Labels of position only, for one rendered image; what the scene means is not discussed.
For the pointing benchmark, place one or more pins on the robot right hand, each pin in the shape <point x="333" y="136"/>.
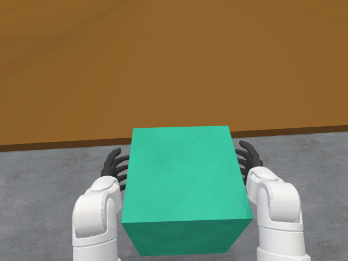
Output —
<point x="251" y="156"/>

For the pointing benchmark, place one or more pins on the robot left hand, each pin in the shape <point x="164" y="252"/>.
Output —
<point x="111" y="169"/>

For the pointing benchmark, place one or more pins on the robot left forearm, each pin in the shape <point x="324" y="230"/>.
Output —
<point x="94" y="223"/>

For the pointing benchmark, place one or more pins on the robot right forearm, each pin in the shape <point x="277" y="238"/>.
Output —
<point x="279" y="217"/>

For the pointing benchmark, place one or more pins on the carton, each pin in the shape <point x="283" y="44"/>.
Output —
<point x="184" y="191"/>

